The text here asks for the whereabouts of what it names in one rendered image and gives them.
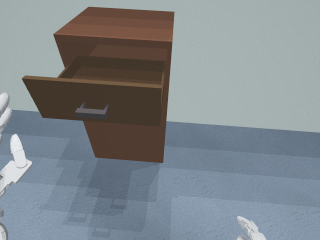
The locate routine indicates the right robot hand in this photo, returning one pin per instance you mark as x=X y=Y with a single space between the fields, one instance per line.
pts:
x=250 y=229

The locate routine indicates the cabinet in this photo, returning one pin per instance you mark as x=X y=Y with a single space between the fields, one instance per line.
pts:
x=122 y=33

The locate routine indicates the handle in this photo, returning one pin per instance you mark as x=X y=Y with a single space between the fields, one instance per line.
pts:
x=83 y=112

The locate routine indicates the left robot hand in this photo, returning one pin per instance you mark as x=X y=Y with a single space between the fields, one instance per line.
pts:
x=13 y=172

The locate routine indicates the drawer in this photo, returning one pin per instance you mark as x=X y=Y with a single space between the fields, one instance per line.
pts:
x=133 y=89

